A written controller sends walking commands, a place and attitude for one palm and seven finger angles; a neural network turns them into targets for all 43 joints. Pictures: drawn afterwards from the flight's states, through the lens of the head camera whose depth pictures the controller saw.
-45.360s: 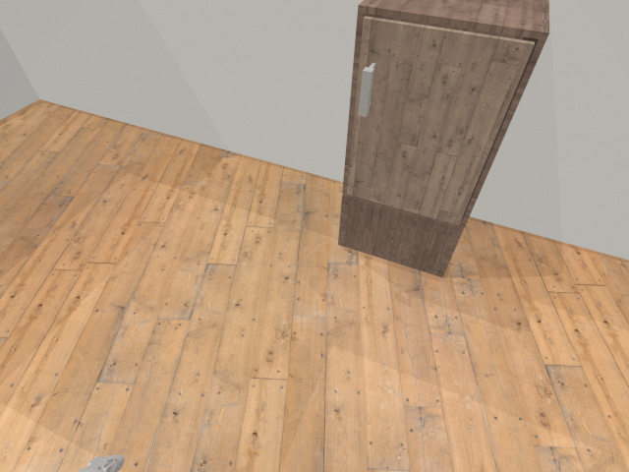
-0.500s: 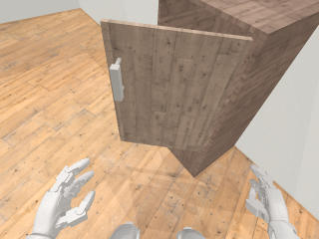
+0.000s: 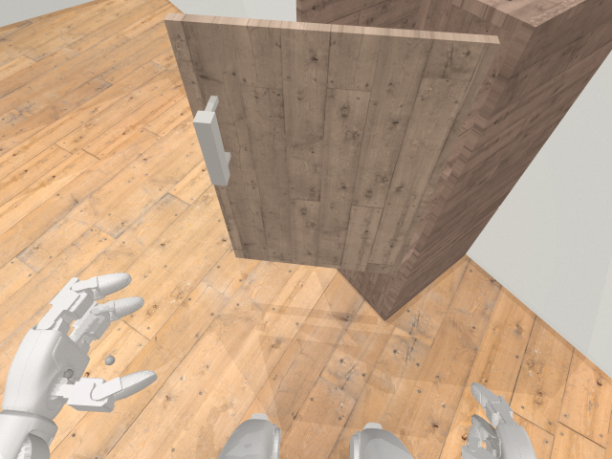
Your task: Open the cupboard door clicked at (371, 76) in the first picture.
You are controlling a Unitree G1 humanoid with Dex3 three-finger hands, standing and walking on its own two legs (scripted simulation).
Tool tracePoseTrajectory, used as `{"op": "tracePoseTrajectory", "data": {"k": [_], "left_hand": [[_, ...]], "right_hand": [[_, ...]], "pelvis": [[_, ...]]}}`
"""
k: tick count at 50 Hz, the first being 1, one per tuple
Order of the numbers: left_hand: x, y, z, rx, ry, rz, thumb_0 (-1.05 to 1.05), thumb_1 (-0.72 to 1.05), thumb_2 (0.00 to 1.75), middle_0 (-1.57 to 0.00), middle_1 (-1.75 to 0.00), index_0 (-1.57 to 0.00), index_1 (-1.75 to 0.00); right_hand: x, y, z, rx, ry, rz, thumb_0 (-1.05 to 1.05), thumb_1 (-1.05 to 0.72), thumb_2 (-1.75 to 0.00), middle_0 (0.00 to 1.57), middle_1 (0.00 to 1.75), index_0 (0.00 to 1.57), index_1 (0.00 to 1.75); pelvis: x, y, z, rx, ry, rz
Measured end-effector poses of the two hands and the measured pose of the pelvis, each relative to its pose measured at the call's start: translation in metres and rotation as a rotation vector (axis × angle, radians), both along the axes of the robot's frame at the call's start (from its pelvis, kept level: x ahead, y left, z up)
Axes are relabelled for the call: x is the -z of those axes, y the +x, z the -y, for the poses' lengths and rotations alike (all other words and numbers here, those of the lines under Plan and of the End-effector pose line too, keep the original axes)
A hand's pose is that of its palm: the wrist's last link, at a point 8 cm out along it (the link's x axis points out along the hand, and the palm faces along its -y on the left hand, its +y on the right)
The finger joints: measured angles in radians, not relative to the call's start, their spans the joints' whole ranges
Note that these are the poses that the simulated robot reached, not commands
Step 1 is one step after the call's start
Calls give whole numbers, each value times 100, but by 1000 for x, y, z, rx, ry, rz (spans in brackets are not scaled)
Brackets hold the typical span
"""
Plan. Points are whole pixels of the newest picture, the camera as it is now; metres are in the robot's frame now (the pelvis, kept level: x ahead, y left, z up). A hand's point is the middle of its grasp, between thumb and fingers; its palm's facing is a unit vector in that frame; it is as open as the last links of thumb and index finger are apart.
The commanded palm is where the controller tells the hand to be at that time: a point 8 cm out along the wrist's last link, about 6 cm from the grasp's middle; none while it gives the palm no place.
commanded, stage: raise the hand with hooked fingers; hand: left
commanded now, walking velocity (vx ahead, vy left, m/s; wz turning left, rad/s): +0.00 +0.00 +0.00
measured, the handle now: (217, 141) +0.56 +0.18 +0.06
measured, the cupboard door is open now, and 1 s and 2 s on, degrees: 45 45 45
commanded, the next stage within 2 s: move the hooked fingers beside the handle in 1.18 s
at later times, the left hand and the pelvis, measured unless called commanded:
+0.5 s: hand (67, 323) +0.25 +0.29 +0.07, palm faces -0.03 -1.00 -0.06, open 13.9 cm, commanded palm +0.24 +0.33 +0.07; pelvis +0.00 +0.02 +0.01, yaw +0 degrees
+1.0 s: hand (69, 291) +0.29 +0.29 +0.07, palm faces -0.04 -1.00 -0.05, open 14.0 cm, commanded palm +0.27 +0.34 +0.08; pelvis +0.00 +0.02 +0.02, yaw -1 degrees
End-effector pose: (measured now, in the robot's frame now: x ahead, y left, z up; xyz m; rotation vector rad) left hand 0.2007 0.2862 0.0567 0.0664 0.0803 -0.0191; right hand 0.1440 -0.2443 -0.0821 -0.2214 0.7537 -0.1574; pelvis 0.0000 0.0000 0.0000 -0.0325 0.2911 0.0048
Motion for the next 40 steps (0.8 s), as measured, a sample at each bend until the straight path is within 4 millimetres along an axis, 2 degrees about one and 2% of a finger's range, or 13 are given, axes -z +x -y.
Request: {"op": "tracePoseTrajectory", "data": {"k": [4, 8, 18, 26, 36, 40], "left_hand": [[3, 4, -5, 18, -7, 3, 0, -7, 49, -27, -92, -27, -92], [2, 7, -12, 21, -12, 18, 0, -16, 45, -28, -98, -28, -98], [-9, 20, -36, 12, -5, 34, -1, -39, 35, -29, -113, -29, -112], [-15, 36, -55, 7, -10, 30, -1, -48, 32, -30, -118, -30, -118], [-23, 61, -72, 13, -13, 30, -2, -50, 31, -30, -120, -30, -119], [-23, 68, -71, 24, -22, 27, -2, -50, 31, -30, -120, -30, -120]], "right_hand": [[-11, -2, 12, 9, -53, 12, 1, -91, -90, 20, 30, 20, 30], [-23, 3, 12, 1, -81, 43, 1, -91, -90, 20, 30, 20, 30], [-38, 20, -19, -77, -51, 99, 1, -91, -90, 20, 30, 20, 30], [-36, 19, -36, -107, -29, 74, 1, -91, -90, 20, 30, 20, 30], [-33, 3, -26, -73, -56, 7, 1, -91, -90, 20, 30, 20, 30], [-35, -3, -19, -52, -67, -10, 1, -91, -90, 20, 30, 20, 30]], "pelvis": [[-2, -1, -4, 2, -3, 6], [-4, -2, -8, 0, -8, 15], [-11, -4, -17, -11, -20, 33], [-14, -3, -23, -13, -23, 37], [-18, -1, -25, -6, -22, 30], [-19, 1, -25, -1, -21, 24]]}}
